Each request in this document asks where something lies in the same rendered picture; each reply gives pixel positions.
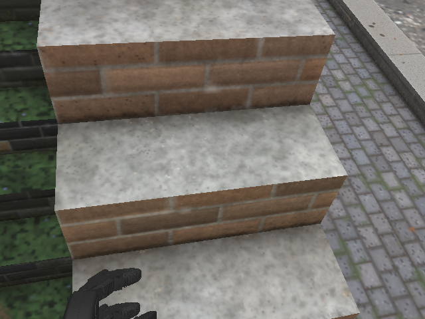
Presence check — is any left robot hand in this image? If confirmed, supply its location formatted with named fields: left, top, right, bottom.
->
left=62, top=268, right=157, bottom=319

